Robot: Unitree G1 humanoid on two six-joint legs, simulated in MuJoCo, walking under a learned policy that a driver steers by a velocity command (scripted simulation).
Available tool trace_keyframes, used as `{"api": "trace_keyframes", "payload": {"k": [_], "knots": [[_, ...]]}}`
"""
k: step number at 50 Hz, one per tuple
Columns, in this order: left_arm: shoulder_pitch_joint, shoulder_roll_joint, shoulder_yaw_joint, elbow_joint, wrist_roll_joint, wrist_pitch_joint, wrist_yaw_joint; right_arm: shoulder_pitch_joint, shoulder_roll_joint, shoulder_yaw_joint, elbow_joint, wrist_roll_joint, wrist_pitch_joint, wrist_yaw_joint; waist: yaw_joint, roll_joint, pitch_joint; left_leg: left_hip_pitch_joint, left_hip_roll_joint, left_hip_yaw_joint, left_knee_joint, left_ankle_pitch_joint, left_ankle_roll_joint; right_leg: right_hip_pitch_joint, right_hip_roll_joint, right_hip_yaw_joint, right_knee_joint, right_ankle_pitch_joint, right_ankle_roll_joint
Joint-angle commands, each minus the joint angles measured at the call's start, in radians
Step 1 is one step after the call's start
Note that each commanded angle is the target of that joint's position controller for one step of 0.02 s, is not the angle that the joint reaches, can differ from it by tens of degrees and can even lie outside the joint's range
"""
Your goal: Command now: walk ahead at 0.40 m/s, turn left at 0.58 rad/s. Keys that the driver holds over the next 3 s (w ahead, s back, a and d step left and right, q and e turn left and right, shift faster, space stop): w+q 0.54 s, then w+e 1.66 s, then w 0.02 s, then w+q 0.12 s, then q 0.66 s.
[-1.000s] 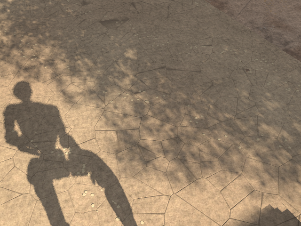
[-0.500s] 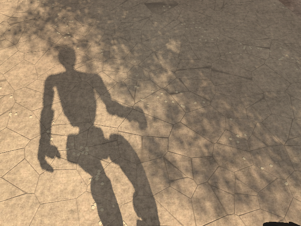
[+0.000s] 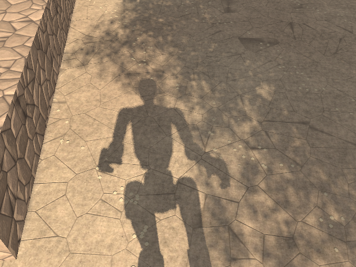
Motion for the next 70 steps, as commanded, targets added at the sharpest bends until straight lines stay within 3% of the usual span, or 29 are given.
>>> {"api": "trace_keyframes", "payload": {"k": [1, 2, 3, 4, 6, 8, 11, 17, 23, 26, 27, 28, 29, 30, 31, 34, 37, 42, 47, 50, 52, 53, 54, 55, 56, 58, 62, 67, 70], "knots": [[0.194, 0.104, 0.051, 0.013, -0.011, -0.03, -0.004, -0.072, -0.082, -0.02, -0.087, 0.003, -0.006, 0.001, 0.137, 0.077, 0.026, -0.244, 0.135, -0.243, -0.069, -0.531, 0.027, 0.383, -0.086, -0.01, -0.237, -0.016, -0.056], [0.272, 0.131, 0.054, 0.035, -0.004, -0.031, -0.004, -0.023, 0.014, 0.0, -0.072, -0.001, -0.008, 0.006, 0.123, -0.125, -0.049, -0.369, 0.02, -0.048, 0.281, -0.421, -0.021, 0.546, -0.272, 0.174, -0.239, -0.188, -0.075], [0.279, 0.168, 0.047, 0.011, 0.021, -0.028, -0.009, -0.041, 0.012, 0.003, -0.105, -0.011, -0.028, 0.012, 0.101, -0.183, -0.002, -0.567, -0.01, -0.027, 0.45, -0.364, -0.021, 0.535, -0.403, 0.42, -0.283, -0.379, -0.149], [0.21, 0.241, 0.076, 0.018, 0.044, -0.035, -0.014, -0.107, -0.057, -0.016, -0.162, 0.005, -0.048, 0.02, 0.05, -0.301, 0.112, -0.751, 0.07, -0.002, 0.521, -0.268, -0.027, 0.432, -0.492, 0.609, -0.386, -0.6, -0.234], [0.121, 0.156, 0.053, -0.004, 0.019, -0.04, 0.001, -0.09, -0.119, -0.035, -0.116, -0.013, -0.057, 0.023, 0.037, -0.232, 0.157, -0.72, 0.114, 0.016, 0.635, -0.091, -0.067, 0.343, -0.404, 0.444, -0.407, -0.489, -0.184], [0.108, 0.147, 0.042, -0.004, 0.022, -0.042, 0.003, -0.039, -0.111, -0.041, -0.076, -0.029, -0.057, 0.036, 0.018, -0.186, 0.124, -0.606, 0.116, 0.067, 0.757, 0.031, -0.102, 0.241, -0.319, 0.26, -0.399, -0.299, -0.141], [0.164, 0.139, 0.031, 0.029, 0.035, -0.048, -0.008, -0.033, -0.062, -0.031, -0.066, -0.014, -0.057, 0.042, 0.03, -0.163, 0.135, -0.537, 0.133, 0.101, 0.839, 0.143, -0.117, 0.147, -0.275, 0.09, -0.408, -0.148, -0.141], [0.27, 0.131, 0.022, 0.082, 0.035, -0.051, -0.013, -0.162, -0.038, -0.026, -0.102, -0.002, -0.071, 0.062, 0.108, -0.162, 0.168, -0.534, 0.165, 0.115, 0.556, 0.267, -0.123, 0.282, -0.294, -0.057, -0.389, 0.08, -0.149], [0.319, 0.178, 0.039, 0.126, 0.002, -0.03, -0.006, -0.319, 0.017, 0.004, -0.172, 0.0, -0.078, 0.105, 0.163, -0.161, 0.221, -0.45, 0.187, 0.269, 0.294, 0.052, -0.072, 0.408, -0.366, -0.131, -0.352, 0.236, -0.161], [0.276, 0.23, 0.053, 0.128, -0.018, -0.017, 0.001, -0.214, -0.025, -0.016, -0.167, -0.007, -0.074, 0.109, 0.069, -0.201, 0.12, -0.15, 0.102, 0.371, 0.2, -0.153, 0.005, 0.395, -0.365, -0.219, -0.141, 0.802, -0.141], [0.253, 0.233, 0.049, 0.125, -0.022, -0.016, 0.003, -0.037, -0.078, -0.047, -0.121, -0.001, -0.071, 0.105, -0.036, -0.176, 0.012, 0.106, 0.057, 0.379, 0.104, -0.05, 0.049, 0.342, -0.34, -0.27, 0.075, 0.967, -0.115], [0.263, 0.212, 0.035, 0.115, -0.013, -0.032, -0.001, 0.149, -0.145, -0.078, -0.073, 0.007, -0.064, 0.084, -0.121, -0.101, -0.11, 0.492, 0.117, 0.232, 0.076, 0.036, 0.099, 0.076, -0.313, -0.269, 0.342, 0.779, -0.078], [0.361, 0.041, -0.03, 0.064, 0.033, -0.063, -0.035, 0.18, -0.284, -0.088, -0.053, 0.015, -0.079, 0.073, -0.022, 0.241, -0.245, 0.878, 0.455, -0.37, 0.021, -0.063, 0.296, -0.397, -0.134, -0.194, 0.743, -0.282, -0.02], [0.276, 0.125, -0.014, 0.092, -0.017, -0.104, -0.048, 0.326, -0.197, -0.065, -0.036, -0.011, -0.083, 0.067, -0.13, 0.163, -0.389, 0.907, 0.534, -0.577, -0.141, -0.159, 0.346, -0.48, -0.089, 0.019, 0.861, -0.332, -0.04], [0.159, 0.18, 0.006, 0.057, -0.058, -0.107, -0.043, 0.261, -0.148, -0.045, -0.013, -0.029, -0.093, 0.069, -0.125, 0.117, -0.217, 0.81, 0.492, -0.373, -0.131, -0.019, 0.281, -0.567, -0.134, 0.005, 0.867, -0.235, -0.061], [0.134, 0.16, 0.008, 0.067, -0.006, -0.074, -0.031, -0.01, -0.051, -0.008, -0.037, -0.03, -0.107, 0.069, 0.024, 0.029, -0.002, 0.342, 0.374, -0.028, -0.188, 0.252, 0.181, -0.357, -0.232, -0.002, 0.663, -0.012, -0.06], [0.186, 0.106, -0.001, 0.086, -0.01, -0.031, -0.037, -0.04, -0.055, -0.008, 0.001, -0.027, -0.138, 0.07, 0.081, 0.017, 0.044, 0.225, 0.355, 0.113, -0.259, 0.407, 0.161, -0.312, -0.221, -0.004, 0.607, 0.069, -0.045], [0.014, 0.086, -0.012, 0.026, -0.001, -0.04, -0.047, -0.021, -0.076, -0.005, 0.059, -0.033, -0.159, 0.055, 0.034, 0.008, 0.113, 0.178, 0.286, 0.31, -0.299, 0.414, 0.079, -0.274, -0.141, -0.026, 0.201, 0.407, -0.057], [-0.151, 0.076, -0.025, -0.049, -0.005, -0.045, -0.092, 0.072, -0.11, -0.01, 0.123, -0.021, -0.147, 0.037, -0.028, -0.002, 0.15, 0.362, 0.36, 0.325, -0.284, 0.417, 0.054, -0.308, -0.101, -0.07, -0.009, 0.43, -0.103], [-0.109, 0.118, -0.009, -0.07, 0.001, -0.043, -0.114, 0.054, -0.149, -0.019, 0.121, -0.022, -0.121, 0.02, 0.025, 0.045, 0.082, 0.492, 0.383, 0.355, -0.12, 0.827, 0.027, -0.245, -0.038, -0.135, 0.002, 0.233, -0.154], [0.082, 0.182, 0.021, -0.033, -0.001, -0.034, -0.11, 0.031, -0.175, -0.023, 0.106, -0.023, -0.1, 0.007, 0.132, 0.061, -0.03, 0.467, 0.366, 0.377, 0.163, 1.047, 0.003, 0.003, 0.027, -0.167, -0.004, 0.154, -0.203], [0.244, 0.235, 0.043, -0.003, 0.002, -0.027, -0.095, 0.011, -0.172, -0.016, 0.084, -0.026, -0.101, 0.002, 0.221, -0.011, -0.117, 0.276, 0.327, 0.389, 0.435, 0.853, -0.027, 0.302, -0.029, -0.049, -0.048, 0.233, -0.253], [0.284, 0.343, 0.065, 0.002, -0.009, -0.029, -0.087, 0.161, -0.023, 0.033, 0.045, -0.058, -0.125, 0.031, 0.122, -0.286, -0.271, -0.222, 0.132, 0.341, 0.88, -0.085, -0.103, 0.768, -0.307, 0.479, -0.045, 0.109, -0.472], [0.318, 0.264, 0.044, -0.013, -0.012, -0.024, -0.074, 0.107, -0.084, 0.032, 0.059, -0.045, -0.168, 0.057, 0.181, -0.215, -0.401, -0.374, 0.065, 0.142, 1.02, -0.382, -0.095, 0.877, -0.372, 0.788, -0.222, -0.027, -0.517], [0.26, 0.231, 0.034, -0.024, 0.0, -0.023, -0.062, 0.001, -0.134, 0.016, 0.02, -0.004, -0.194, 0.071, 0.189, -0.146, -0.252, -0.464, 0.132, 0.108, 1.004, -0.292, -0.071, 0.787, -0.342, 0.647, -0.253, -0.028, -0.442], [0.124, 0.187, 0.019, -0.061, 0.003, -0.027, -0.054, -0.071, -0.115, 0.022, -0.002, -0.024, -0.206, 0.062, 0.105, 0.026, -0.049, -0.391, 0.203, 0.137, 0.812, -0.192, -0.076, 0.451, -0.271, 0.451, -0.279, 0.195, -0.381], [0.078, 0.166, 0.007, -0.074, 0.004, -0.032, -0.049, -0.026, -0.094, 0.017, -0.007, -0.042, -0.163, 0.047, 0.025, -0.049, 0.026, -0.239, 0.241, 0.175, 0.619, -0.142, -0.126, 0.181, -0.19, 0.301, -0.346, 0.357, -0.368], [0.145, 0.202, 0.018, -0.041, -0.009, -0.012, -0.028, -0.2, -0.044, 0.035, -0.044, -0.036, -0.156, 0.05, 0.093, -0.108, 0.059, -0.121, 0.182, 0.213, 0.229, 0.167, -0.158, 0.055, -0.099, 0.195, -0.315, 0.284, -0.283], [0.191, 0.209, 0.019, -0.022, -0.01, -0.006, -0.03, -0.262, -0.074, 0.027, -0.063, -0.022, -0.166, 0.059, 0.123, -0.132, 0.056, -0.07, 0.145, 0.193, 0.115, 0.222, -0.154, 0.092, -0.119, 0.27, -0.282, 0.161, -0.262]]}}
Next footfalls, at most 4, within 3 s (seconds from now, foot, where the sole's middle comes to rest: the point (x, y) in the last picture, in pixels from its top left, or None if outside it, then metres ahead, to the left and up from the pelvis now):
0.04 right None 0.06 -0.13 -0.78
0.56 left None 0.26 0.20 -0.78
1.06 right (144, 247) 0.65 0.13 -0.78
1.52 left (93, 198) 0.88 0.36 -0.78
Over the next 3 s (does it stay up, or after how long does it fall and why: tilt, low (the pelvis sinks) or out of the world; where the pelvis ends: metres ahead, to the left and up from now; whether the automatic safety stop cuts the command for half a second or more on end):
stays up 1.33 0.00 -0.01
